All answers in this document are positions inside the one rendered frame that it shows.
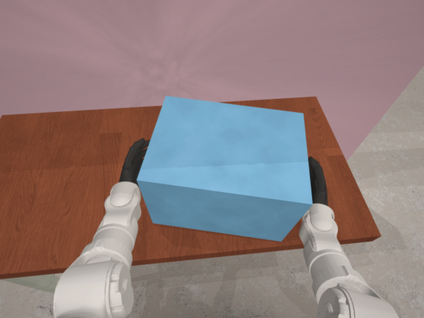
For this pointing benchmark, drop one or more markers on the robot left forearm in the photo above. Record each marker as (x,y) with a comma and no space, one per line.
(116,234)

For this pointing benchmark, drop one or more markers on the robot left hand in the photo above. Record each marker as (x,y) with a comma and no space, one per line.
(133,161)

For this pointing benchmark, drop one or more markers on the robot right upper arm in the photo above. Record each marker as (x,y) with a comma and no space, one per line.
(339,302)

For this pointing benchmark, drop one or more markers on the robot right hand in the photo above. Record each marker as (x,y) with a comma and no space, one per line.
(318,185)

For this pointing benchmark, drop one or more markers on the robot left upper arm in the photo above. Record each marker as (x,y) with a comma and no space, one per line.
(97,290)

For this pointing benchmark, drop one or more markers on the robot right forearm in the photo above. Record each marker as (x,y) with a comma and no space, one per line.
(326,261)

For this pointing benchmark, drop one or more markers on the carton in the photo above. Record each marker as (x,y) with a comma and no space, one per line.
(227,168)

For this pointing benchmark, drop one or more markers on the table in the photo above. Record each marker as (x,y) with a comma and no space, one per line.
(58,168)

